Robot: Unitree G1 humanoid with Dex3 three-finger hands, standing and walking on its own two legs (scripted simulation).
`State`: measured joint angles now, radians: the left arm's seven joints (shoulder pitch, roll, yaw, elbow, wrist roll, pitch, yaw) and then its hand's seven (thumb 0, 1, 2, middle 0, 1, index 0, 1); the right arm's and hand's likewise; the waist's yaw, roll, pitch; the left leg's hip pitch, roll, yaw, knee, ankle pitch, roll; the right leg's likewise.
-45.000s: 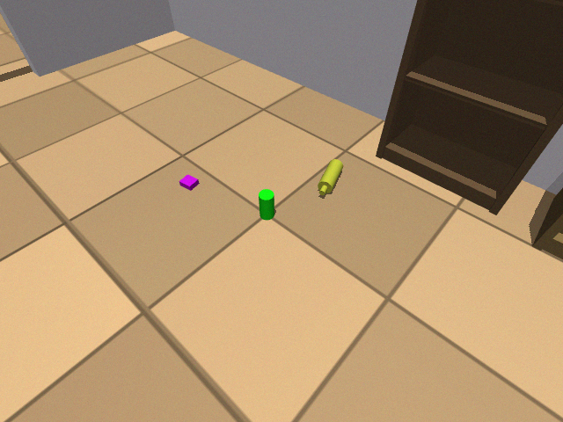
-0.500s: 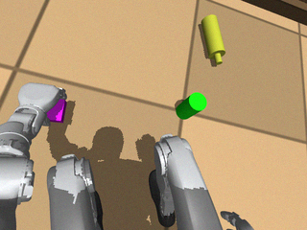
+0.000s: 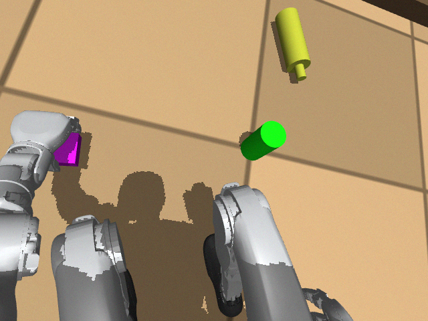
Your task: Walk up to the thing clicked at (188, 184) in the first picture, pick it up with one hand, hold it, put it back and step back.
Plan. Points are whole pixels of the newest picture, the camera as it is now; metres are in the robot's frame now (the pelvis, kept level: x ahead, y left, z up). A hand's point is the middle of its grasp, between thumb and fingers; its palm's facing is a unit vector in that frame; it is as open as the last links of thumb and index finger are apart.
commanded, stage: lower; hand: left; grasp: from above
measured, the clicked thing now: (58, 148) +0.48 +0.22 -0.21
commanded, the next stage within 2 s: rest in 0.28 s
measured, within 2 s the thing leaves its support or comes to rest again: rests again in 1.86 s
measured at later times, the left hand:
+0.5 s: hand (62, 154) +0.47 +0.22 -0.23, palm faces -0.47 +0.06 -0.88, open 9.3 cm
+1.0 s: hand (70, 159) +0.47 +0.21 -0.26, palm faces -0.46 +0.04 -0.89, open 9.3 cm
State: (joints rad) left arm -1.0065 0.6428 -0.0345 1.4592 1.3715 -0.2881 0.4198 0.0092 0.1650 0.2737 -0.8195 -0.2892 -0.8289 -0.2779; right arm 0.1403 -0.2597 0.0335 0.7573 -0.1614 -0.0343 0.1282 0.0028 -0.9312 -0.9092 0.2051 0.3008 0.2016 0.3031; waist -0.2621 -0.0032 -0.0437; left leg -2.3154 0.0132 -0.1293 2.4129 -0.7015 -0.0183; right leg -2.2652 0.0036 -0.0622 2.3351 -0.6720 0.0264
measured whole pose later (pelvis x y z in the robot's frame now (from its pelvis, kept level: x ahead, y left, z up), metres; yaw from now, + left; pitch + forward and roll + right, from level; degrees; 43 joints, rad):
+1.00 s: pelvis +0.01 +0.00 -0.03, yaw -5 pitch +30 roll -11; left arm -1.00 0.78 0.01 1.64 1.43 -0.31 0.63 0.01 0.16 0.33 -0.78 -0.33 -0.79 -0.32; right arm 0.11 -0.29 0.17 0.77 -0.29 -0.15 0.22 0.00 -0.91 -0.90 0.21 0.30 0.20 0.30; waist -0.36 -0.07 0.08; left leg -2.36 0.01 -0.22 2.56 -0.74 -0.03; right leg -2.29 0.03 -0.13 2.42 -0.68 0.04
